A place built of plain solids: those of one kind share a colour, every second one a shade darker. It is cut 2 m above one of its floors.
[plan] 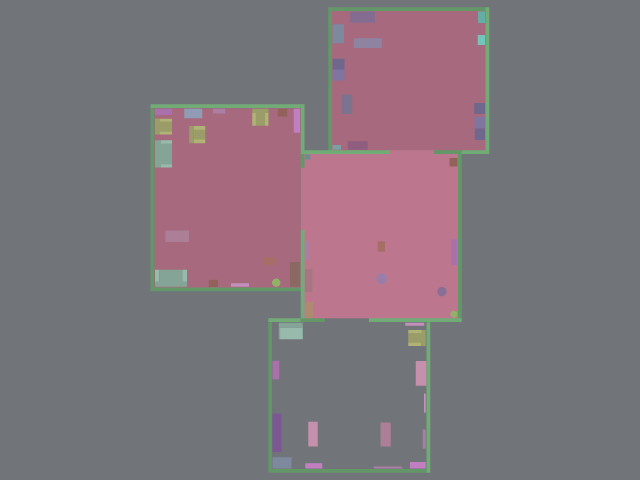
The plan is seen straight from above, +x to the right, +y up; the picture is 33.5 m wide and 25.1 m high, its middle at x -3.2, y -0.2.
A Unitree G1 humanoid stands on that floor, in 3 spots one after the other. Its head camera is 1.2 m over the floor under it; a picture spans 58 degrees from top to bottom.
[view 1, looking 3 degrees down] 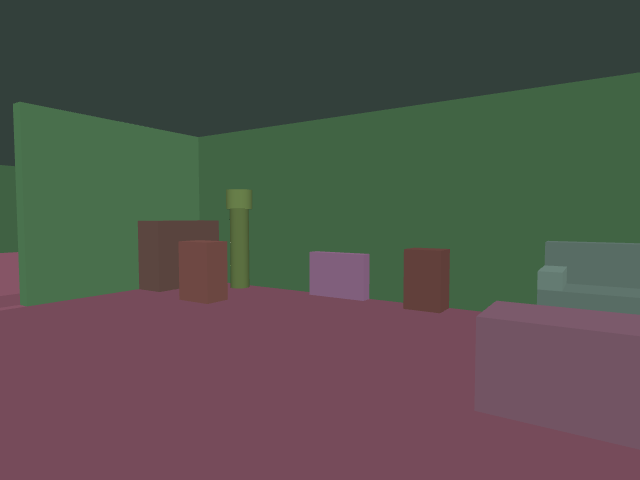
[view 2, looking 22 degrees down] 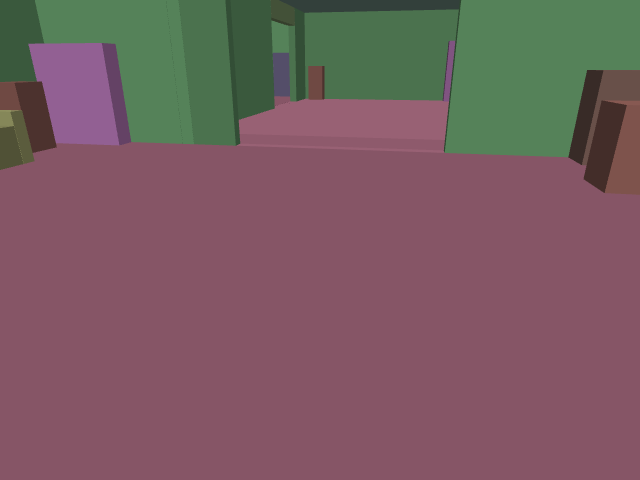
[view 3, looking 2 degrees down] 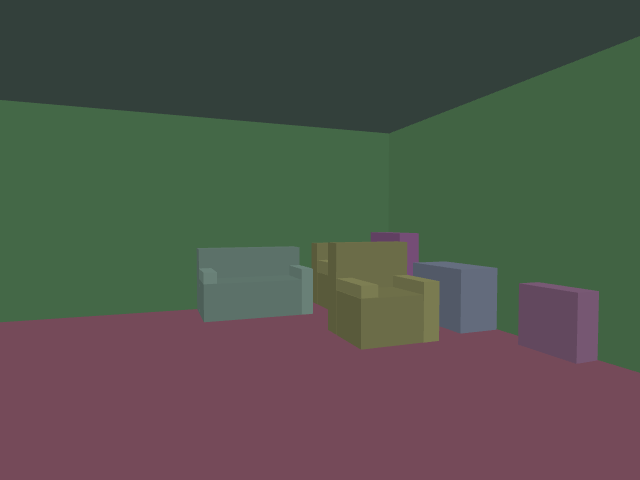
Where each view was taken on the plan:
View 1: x -10.67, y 3.02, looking -57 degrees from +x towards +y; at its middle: wall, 6.81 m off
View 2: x -10.84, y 0.91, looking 11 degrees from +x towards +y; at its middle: floor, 3.20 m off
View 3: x -5.50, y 3.02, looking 159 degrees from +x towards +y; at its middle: wall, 6.82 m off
